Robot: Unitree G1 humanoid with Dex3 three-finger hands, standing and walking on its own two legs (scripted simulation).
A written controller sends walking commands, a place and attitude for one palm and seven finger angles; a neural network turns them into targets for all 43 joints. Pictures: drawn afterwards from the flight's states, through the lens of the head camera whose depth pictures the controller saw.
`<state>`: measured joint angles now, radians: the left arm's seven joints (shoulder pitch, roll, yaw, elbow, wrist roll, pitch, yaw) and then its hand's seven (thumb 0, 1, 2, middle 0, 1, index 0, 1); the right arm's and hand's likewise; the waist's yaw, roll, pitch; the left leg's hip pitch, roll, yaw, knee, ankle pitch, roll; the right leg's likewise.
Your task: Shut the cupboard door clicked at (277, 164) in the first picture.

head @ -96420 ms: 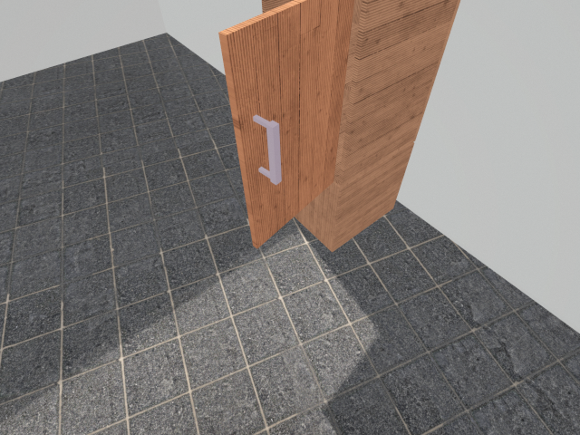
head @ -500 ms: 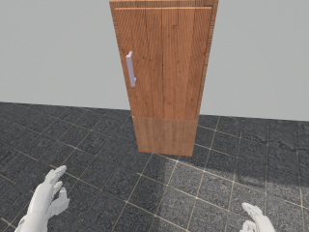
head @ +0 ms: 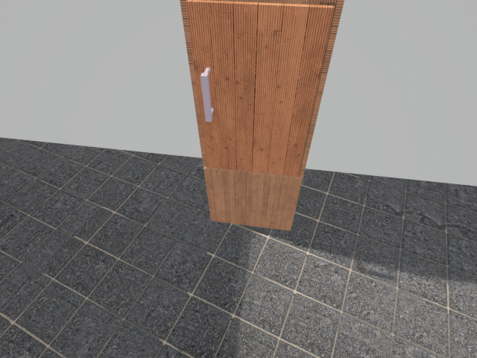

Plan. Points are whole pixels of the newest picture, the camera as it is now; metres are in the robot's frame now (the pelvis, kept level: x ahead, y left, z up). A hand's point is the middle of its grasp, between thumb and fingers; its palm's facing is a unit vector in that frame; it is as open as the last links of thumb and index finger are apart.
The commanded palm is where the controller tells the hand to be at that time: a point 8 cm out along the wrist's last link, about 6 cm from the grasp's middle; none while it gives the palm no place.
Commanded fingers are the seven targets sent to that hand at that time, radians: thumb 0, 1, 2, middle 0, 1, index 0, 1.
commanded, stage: let the arm hang, fingers relaxed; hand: left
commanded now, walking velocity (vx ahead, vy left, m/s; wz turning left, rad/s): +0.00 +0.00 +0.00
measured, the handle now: (208, 95) +0.82 +0.15 +0.00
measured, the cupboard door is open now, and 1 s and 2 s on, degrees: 0 0 0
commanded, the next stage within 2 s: look to check the result in 0.46 s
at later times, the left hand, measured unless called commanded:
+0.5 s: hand out of the picture +0.01 +0.15 -0.18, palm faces +0.00 -0.99 -0.17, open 7.4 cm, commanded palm none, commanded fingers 0.00 0.90 0.90 -0.20 -0.30 -0.20 -0.30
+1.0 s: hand out of the picture -0.02 +0.14 -0.18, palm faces +0.03 -0.98 -0.18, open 7.4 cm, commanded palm none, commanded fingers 0.00 0.90 0.90 -0.20 -0.30 -0.20 -0.30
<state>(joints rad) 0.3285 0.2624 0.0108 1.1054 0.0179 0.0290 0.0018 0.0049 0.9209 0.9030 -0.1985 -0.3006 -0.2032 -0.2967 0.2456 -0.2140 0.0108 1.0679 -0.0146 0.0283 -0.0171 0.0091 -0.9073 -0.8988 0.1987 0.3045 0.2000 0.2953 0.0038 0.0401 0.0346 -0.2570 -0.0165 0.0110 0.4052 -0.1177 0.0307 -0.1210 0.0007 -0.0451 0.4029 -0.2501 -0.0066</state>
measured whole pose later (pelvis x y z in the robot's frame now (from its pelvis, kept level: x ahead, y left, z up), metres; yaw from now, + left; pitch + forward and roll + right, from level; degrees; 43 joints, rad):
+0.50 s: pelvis +0.01 -0.02 +0.00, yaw -1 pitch -2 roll +0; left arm 0.28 0.15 0.00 1.14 0.01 0.00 0.01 0.00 0.91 0.90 -0.20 -0.30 -0.20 -0.30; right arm 0.28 -0.18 0.01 1.13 -0.01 0.01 -0.03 0.01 -0.91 -0.90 0.20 0.30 0.20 0.29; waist -0.01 0.00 0.02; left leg -0.23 0.00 0.01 0.38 -0.12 0.01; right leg -0.10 0.02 -0.04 0.40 -0.26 -0.03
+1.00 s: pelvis +0.02 -0.02 +0.00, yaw +0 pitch -2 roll +0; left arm 0.33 0.14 0.00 1.15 0.01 0.00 0.03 0.00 0.91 0.90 -0.20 -0.30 -0.20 -0.30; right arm 0.28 -0.14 0.01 1.14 -0.01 0.01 -0.04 0.01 -0.91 -0.90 0.20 0.30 0.20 0.29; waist 0.00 0.01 0.04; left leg -0.22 0.01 0.00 0.40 -0.14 0.00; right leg -0.07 0.03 -0.05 0.38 -0.26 -0.04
